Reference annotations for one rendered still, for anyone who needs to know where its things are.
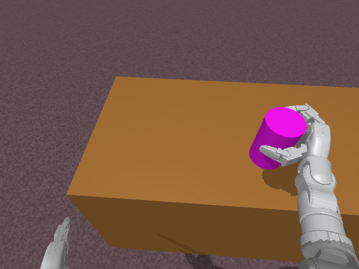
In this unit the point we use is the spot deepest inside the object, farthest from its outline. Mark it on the right robot hand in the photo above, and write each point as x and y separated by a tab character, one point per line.
314	142

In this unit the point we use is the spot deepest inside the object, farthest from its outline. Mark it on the can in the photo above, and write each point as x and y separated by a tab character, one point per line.
281	128

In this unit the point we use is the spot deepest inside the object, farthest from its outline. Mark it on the right robot arm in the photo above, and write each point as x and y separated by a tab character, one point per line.
323	242

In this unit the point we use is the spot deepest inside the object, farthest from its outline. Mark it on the left robot hand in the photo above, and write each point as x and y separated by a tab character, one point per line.
56	255

